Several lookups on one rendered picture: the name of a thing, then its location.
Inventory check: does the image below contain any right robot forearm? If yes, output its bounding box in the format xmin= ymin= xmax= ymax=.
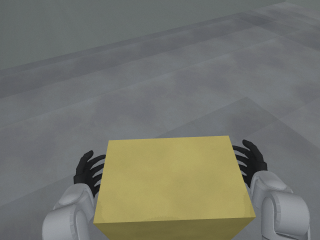
xmin=250 ymin=170 xmax=311 ymax=240

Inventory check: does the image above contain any carton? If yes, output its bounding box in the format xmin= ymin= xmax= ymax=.
xmin=93 ymin=135 xmax=256 ymax=240

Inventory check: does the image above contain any right robot hand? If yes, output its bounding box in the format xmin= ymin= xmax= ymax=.
xmin=232 ymin=139 xmax=268 ymax=188

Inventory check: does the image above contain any left robot hand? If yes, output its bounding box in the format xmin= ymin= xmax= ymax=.
xmin=73 ymin=150 xmax=106 ymax=198

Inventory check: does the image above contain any left robot forearm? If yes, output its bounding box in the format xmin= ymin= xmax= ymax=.
xmin=42 ymin=183 xmax=95 ymax=240

